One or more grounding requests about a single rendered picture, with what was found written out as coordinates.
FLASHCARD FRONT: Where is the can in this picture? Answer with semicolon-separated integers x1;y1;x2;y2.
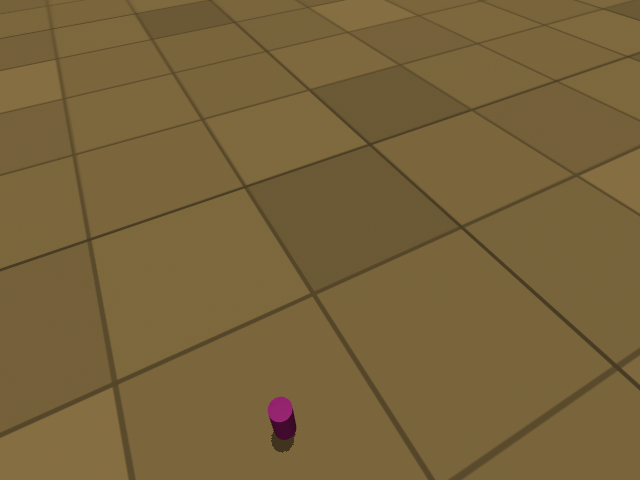
268;397;296;440

